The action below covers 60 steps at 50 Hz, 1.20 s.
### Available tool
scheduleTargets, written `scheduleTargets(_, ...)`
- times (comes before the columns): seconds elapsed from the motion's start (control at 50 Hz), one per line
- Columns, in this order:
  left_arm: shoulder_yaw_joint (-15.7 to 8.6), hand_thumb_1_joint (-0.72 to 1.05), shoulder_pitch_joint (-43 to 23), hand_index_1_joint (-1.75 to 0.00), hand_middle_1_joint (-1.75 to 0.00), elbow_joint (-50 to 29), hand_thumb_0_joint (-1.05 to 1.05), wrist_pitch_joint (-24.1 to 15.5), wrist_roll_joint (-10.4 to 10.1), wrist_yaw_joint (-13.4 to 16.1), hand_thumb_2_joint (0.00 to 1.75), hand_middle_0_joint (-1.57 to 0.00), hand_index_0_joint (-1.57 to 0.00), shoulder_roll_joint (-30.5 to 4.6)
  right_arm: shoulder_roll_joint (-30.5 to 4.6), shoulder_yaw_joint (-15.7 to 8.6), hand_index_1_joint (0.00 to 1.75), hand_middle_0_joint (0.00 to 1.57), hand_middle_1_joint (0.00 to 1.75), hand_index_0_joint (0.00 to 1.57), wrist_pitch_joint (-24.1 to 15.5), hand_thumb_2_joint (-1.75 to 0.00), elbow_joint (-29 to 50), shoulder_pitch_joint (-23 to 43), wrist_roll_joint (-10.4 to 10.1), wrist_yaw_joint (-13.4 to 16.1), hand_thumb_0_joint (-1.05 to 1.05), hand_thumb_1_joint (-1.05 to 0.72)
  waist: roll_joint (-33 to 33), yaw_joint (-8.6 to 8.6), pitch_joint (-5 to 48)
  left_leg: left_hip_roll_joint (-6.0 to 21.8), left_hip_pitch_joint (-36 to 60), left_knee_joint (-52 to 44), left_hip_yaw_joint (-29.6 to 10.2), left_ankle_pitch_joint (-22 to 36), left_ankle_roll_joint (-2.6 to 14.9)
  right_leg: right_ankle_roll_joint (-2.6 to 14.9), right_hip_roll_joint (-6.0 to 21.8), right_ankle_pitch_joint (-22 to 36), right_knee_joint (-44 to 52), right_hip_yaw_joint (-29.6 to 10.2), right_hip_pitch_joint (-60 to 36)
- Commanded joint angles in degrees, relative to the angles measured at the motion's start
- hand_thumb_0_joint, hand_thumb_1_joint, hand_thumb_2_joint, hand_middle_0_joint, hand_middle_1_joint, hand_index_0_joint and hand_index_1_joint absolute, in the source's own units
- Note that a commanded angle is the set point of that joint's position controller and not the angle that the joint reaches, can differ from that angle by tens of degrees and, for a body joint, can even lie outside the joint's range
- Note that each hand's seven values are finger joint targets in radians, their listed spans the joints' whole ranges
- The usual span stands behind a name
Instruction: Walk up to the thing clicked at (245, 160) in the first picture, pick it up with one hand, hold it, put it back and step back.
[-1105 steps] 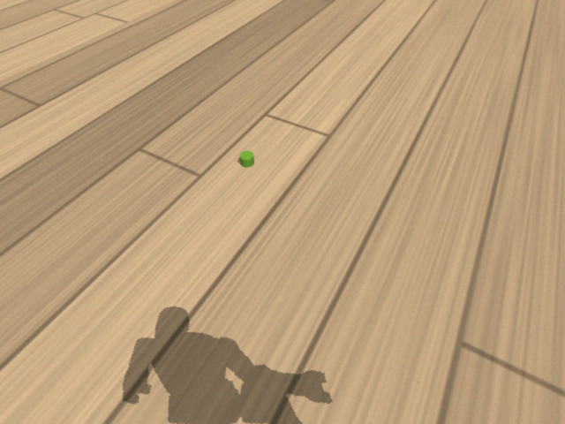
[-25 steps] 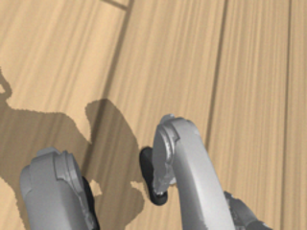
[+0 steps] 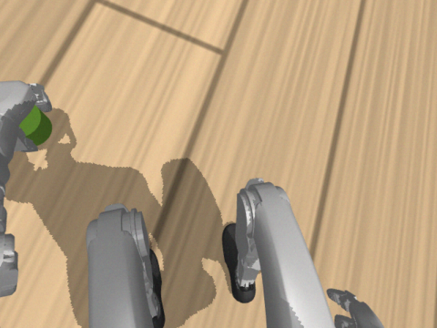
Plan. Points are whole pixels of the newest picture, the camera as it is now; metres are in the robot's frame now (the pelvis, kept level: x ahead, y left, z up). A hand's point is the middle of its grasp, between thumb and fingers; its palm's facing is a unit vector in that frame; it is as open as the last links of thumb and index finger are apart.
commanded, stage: lift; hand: left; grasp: from above
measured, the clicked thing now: (24, 123) +0.49 +0.31 -0.15
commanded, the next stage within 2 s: hold in 1.20 s
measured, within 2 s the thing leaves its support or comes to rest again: neither
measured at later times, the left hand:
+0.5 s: hand out of the picture +0.39 +0.28 +0.09, palm faces -0.44 -0.10 -0.89, open 9.3 cm
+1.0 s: hand out of the picture +0.37 +0.24 +0.23, palm faces -0.45 -0.10 -0.89, open 9.3 cm
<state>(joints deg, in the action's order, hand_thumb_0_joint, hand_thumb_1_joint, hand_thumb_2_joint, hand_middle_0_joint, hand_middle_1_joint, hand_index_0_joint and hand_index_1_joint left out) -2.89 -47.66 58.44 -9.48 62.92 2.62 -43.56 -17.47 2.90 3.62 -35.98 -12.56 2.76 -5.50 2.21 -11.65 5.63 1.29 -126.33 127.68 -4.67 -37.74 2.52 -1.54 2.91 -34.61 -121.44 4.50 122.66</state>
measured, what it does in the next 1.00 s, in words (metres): rises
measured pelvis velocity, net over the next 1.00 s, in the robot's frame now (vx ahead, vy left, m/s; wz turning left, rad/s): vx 0.05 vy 0.00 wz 0.08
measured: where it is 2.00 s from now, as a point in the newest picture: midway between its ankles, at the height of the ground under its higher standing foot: (197, 290)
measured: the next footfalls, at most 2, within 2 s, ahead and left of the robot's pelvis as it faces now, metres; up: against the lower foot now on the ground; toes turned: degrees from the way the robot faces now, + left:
none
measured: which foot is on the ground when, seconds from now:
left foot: down 0.00-1.00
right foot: down 0.00-1.00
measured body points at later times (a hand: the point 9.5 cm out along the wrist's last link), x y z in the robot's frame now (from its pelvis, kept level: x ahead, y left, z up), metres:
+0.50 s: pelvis +0.01 +0.00 +0.17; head +0.16 +0.02 +0.59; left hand +0.40 +0.28 +0.14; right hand +0.14 -0.26 +0.04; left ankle +0.08 +0.11 -0.35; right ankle +0.12 -0.13 -0.35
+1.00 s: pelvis +0.05 +0.00 +0.31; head +0.12 +0.00 +0.75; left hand +0.39 +0.25 +0.28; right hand +0.15 -0.27 +0.19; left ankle +0.08 +0.11 -0.35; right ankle +0.12 -0.13 -0.35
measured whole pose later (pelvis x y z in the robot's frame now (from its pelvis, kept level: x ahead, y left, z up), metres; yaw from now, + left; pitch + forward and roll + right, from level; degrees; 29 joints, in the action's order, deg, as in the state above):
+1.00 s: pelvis +0.05 +0.00 +0.31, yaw +4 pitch +15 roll -2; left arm 9.5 -21.6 50.4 0.7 57.5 8.7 -23.0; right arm -14.5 -1.6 -1.8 -42.9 -14.9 -2.5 3.5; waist 2.3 -4.7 6.9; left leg 2.4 -50.6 62.2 0.9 -26.3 0.5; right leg -0.8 1.0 -23.4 -59.4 1.7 50.6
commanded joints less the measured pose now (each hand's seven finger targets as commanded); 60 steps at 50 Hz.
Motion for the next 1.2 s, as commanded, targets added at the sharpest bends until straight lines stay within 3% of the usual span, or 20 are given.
scheduleTargets(0.0,-2.8,0.62,-17.6,-0.83,-0.89,-15.4,0.00,0.6,-2.7,2.0,0.73,-0.87,-0.93,-14.4,-12.8,-6.1,0.30,0.20,0.30,0.20,-0.6,-0.90,2.1,-9.6,-1.2,1.7,0.00,-0.91,17.3,1.23,43.1,-0.9,37.2,-22.4,-0.8,6.1,-0.61,3.61,-3.3,7.8,13.2,2.0,-21.4)
scheduleTargets(0.08,-2.2,0.60,-13.1,-0.84,-0.91,-17.8,0.00,1.6,-4.2,1.6,0.73,-0.85,-0.91,-12.6,-11.8,-6.4,0.30,0.20,0.30,0.20,-0.8,-0.90,2.6,-8.7,-2.0,2.7,0.00,-0.91,13.7,1.72,41.1,-0.9,38.4,-26.1,-0.6,5.3,-0.35,3.23,-3.3,7.7,17.3,1.5,-26.4)
scheduleTargets(0.16,-1.7,0.62,-11.4,-0.82,-0.90,-22.7,0.00,2.6,-5.6,1.1,0.70,-0.86,-0.93,-10.4,-11.1,-6.9,0.30,0.20,0.30,0.20,-1.0,-0.90,3.0,-7.3,-2.5,3.5,0.00,-0.91,13.6,2.65,43.0,-0.8,44.1,-29.8,-0.3,8.2,-0.44,3.05,-3.2,9.5,21.2,0.8,-31.2)
scheduleTargets(0.18,-2.2,0.61,-8.6,-0.82,-0.89,-22.2,0.00,3.0,-5.4,1.1,0.68,-0.84,-0.91,-11.3,-11.1,-7.0,0.30,0.20,0.30,0.20,-1.0,-0.90,3.1,-7.1,-2.8,3.8,0.00,-0.91,12.5,3.52,42.9,-0.9,45.2,-31.3,-0.5,7.4,-0.51,3.03,-3.3,8.9,22.3,0.8,-32.8)
scheduleTargets(0.26,-2.1,0.60,-5.9,-0.82,-0.89,-26.4,0.00,4.0,-6.3,0.8,0.71,-0.84,-0.91,-9.6,-10.0,-7.3,0.30,0.20,0.30,0.20,-1.3,-0.90,3.2,-5.0,-3.4,4.9,0.00,-0.90,11.4,4.17,41.3,-0.6,49.9,-36.9,-1.0,6.1,-0.61,2.73,-3.2,8.3,27.2,0.2,-37.9)
scheduleTargets(0.36,0.1,0.59,0.3,-0.84,-0.91,-28.9,0.00,5.8,-7.6,1.2,0.73,-0.83,-0.90,-4.8,-8.1,-7.1,0.30,0.20,0.30,0.20,-2.1,-0.90,2.8,-3.5,-4.2,6.4,0.00,-0.90,8.3,4.59,37.7,-0.6,55.8,-44.2,0.1,4.9,-0.63,2.50,-3.6,7.3,36.0,-0.7,-46.4)
scheduleTargets(0.42,1.0,0.58,3.8,-0.85,-0.91,-29.3,0.00,6.5,-7.2,1.5,0.74,-0.83,-0.89,-3.1,-7.4,-7.0,0.30,0.20,0.30,0.20,-2.8,-0.90,2.1,-3.5,-4.6,7.2,0.00,-0.90,7.2,4.97,35.8,-0.5,59.9,-47.3,0.5,8.5,-0.79,2.67,-3.7,9.4,39.8,-1.1,-50.7)
scheduleTargets(0.54,2.5,0.56,5.9,-0.86,-0.92,-27.8,0.00,6.8,-6.9,3.2,0.75,-0.82,-0.88,-0.2,-6.0,-6.7,0.30,0.20,0.30,0.20,-4.8,-0.90,1.1,-3.3,-5.2,8.7,0.00,-0.90,4.3,4.98,28.6,-0.7,65.5,-55.9,1.0,7.0,-0.80,2.47,-3.9,8.1,49.6,-2.5,-60.0)
scheduleTargets(0.56,2.3,0.57,6.7,-0.85,-0.91,-27.7,0.00,6.8,-6.8,3.7,0.75,-0.83,-0.89,-0.4,-5.9,-6.7,0.30,0.20,0.30,0.20,-5.1,-0.90,0.9,-2.9,-5.3,8.9,0.00,-0.90,3.7,5.89,28.4,-0.8,67.2,-57.4,1.3,6.8,-0.78,2.50,-3.9,7.8,51.5,-2.9,-62.3)
scheduleTargets(0.58,3.8,0.58,8.0,-0.85,-0.91,-26.3,0.00,6.9,-6.8,4.0,0.76,-0.84,-0.90,2.2,-5.7,-6.6,0.30,0.20,0.30,0.20,-5.5,-0.90,0.7,-3.3,-5.3,9.0,0.00,-0.90,3.9,5.45,26.7,-0.8,68.3,-58.7,1.3,7.1,-0.99,2.56,-3.9,7.9,52.9,-3.1,-62.8)
scheduleTargets(0.66,4.6,0.55,8.2,-0.84,-0.90,-23.5,0.00,7.4,-5.6,5.8,0.76,-0.83,-0.88,3.2,-5.6,-7.1,0.30,0.20,0.30,0.20,-6.6,-0.90,-0.5,-2.9,-5.4,9.5,0.00,-0.90,3.8,6.25,24.3,-0.7,73.9,-63.9,0.9,8.1,-1.48,2.60,-4.2,8.5,57.9,-3.6,-67.0)
scheduleTargets(0.72,5.9,0.60,8.4,-0.83,-0.90,-21.2,0.00,7.9,-5.9,6.8,0.75,-0.85,-0.91,5.3,-5.3,-7.0,0.30,0.20,0.30,0.20,-7.1,-0.90,-0.7,-2.7,-5.5,9.6,0.00,-0.90,3.2,6.25,21.4,-0.9,76.3,-67.9,1.1,7.3,-1.50,2.46,-4.4,7.7,62.2,-4.0,-70.5)
scheduleTargets(0.82,7.8,0.62,7.5,-0.84,-0.90,-19.0,0.00,9.0,-5.5,8.0,0.75,-0.87,-0.93,7.6,-5.2,-7.3,0.30,0.20,0.30,0.20,-7.2,-0.90,-1.4,-3.0,-5.2,9.6,0.00,-0.90,2.7,6.73,20.1,-1.1,82.6,-72.6,2.1,11.9,-1.83,2.57,-4.7,11.1,67.2,-3.9,-76.1)
scheduleTargets(0.88,7.3,0.58,7.9,-0.83,-0.90,-18.3,0.00,9.9,-5.5,8.7,0.74,-0.84,-0.90,7.4,-5.3,-7.5,0.30,0.20,0.30,0.20,-7.2,-0.90,-1.9,-3.9,-5.3,9.7,0.00,-0.90,3.3,7.32,20.3,-1.0,86.6,-75.1,2.7,16.3,-2.12,2.67,-4.7,14.9,69.6,-3.9,-79.6)
scheduleTargets(0.9,8.3,0.57,8.1,-0.82,-0.88,-17.4,0.00,10.2,-5.7,8.7,0.74,-0.83,-0.89,8.5,-5.2,-7.4,0.30,0.20,0.30,0.20,-7.1,-0.90,-2.0,-4.1,-5.2,9.6,0.00,-0.90,2.4,6.76,19.0,-1.1,86.8,-75.7,2.7,17.3,-2.06,2.58,-4.7,15.6,70.7,-3.9,-80.4)
scheduleTargets(0.92,7.5,0.57,8.5,-0.82,-0.87,-17.7,0.00,10.4,-5.6,8.9,0.74,-0.84,-0.90,7.4,-5.4,-7.6,0.30,0.20,0.30,0.20,-7.0,-0.90,-1.7,-3.7,-5.2,9.6,0.00,-0.90,1.0,7.47,18.1,-1.4,87.2,-76.6,3.1,17.4,-1.91,2.49,-4.6,15.6,72.0,-4.1,-82.2)
scheduleTargets(1.02,8.5,0.55,9.3,-0.81,-0.87,-18.4,0.00,11.0,-5.8,8.6,0.73,-0.83,-0.88,9.1,-5.2,-7.7,0.30,0.20,0.30,0.20,-6.7,-0.90,-1.9,-4.1,-5.1,9.4,0.00,-0.90,0.9,7.64,18.5,-1.6,91.7,-79.5,3.7,22.5,-1.92,2.37,-4.4,20.4,75.3,-4.6,-87.1)
scheduleTargets(1.1,8.0,0.53,11.4,-0.80,-0.86,-19.3,0.00,11.0,-6.2,8.6,0.71,-0.81,-0.87,9.0,-5.0,-7.9,0.30,0.20,0.30,0.20,-6.3,-0.90,-1.4,-3.2,-5.1,9.2,0.00,-0.90,0.5,8.70,17.5,-1.7,95.0,-82.6,4.0,23.2,-2.03,2.35,-4.3,20.6,78.4,-4.3,-90.4)
scheduleTargets(1.14,8.5,0.53,10.7,-0.80,-0.86,-19.3,0.00,11.0,-6.1,8.5,0.70,-0.81,-0.87,9.4,-5.2,-8.0,0.30,0.20,0.30,0.20,-6.2,-0.90,-1.4,-3.5,-5.2,9.2,0.00,-0.90,-0.1,7.96,17.4,-1.6,96.6,-83.7,4.1,24.7,-2.01,2.35,-4.4,22.1,79.3,-4.2,-91.2)
scheduleTargets(1.18,8.4,0.54,10.7,-0.80,-0.87,-20.3,0.00,10.9,-6.2,8.3,0.72,-0.81,-0.87,9.3,-5.3,-8.3,0.30,0.20,0.30,0.20,-5.9,-0.89,-1.4,-3.5,-5.2,9.2,0.00,-0.90,0.5,8.32,18.1,-1.6,99.1,-84.5,4.5,27.1,-2.07,2.25,-4.4,24.4,80.5,-4.3,-93.1)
